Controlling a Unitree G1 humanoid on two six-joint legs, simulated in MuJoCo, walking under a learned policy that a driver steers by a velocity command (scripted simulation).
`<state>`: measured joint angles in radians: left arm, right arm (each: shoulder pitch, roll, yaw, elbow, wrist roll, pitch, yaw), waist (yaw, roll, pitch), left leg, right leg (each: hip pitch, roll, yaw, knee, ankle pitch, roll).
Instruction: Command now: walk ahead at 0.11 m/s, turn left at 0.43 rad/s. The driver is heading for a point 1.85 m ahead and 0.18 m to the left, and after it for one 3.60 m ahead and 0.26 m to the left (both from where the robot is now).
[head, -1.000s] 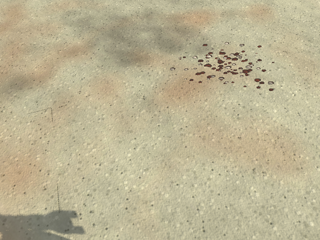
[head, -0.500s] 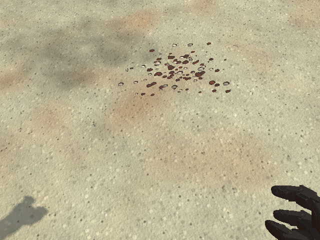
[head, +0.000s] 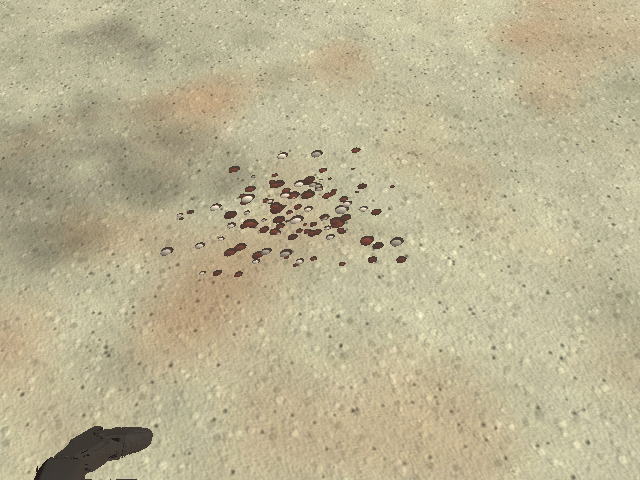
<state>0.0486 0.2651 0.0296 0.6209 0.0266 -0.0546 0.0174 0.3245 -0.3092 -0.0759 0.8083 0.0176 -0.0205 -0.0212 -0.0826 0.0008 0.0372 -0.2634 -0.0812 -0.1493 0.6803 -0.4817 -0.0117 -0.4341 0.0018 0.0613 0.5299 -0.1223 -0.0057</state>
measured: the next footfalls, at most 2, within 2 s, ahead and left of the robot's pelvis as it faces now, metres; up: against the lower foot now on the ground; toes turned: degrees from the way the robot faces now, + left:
left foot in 0.40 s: +0.06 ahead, +0.14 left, +0.00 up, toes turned +17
right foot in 0.82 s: +0.14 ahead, -0.09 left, +0.00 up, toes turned +22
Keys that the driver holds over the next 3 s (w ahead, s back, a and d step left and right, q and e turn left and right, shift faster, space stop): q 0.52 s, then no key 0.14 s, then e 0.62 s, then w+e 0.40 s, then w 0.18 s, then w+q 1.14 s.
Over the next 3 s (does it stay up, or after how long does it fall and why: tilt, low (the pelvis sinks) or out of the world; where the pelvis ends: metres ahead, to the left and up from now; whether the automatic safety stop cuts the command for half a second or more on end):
stays up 0.81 0.02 0.01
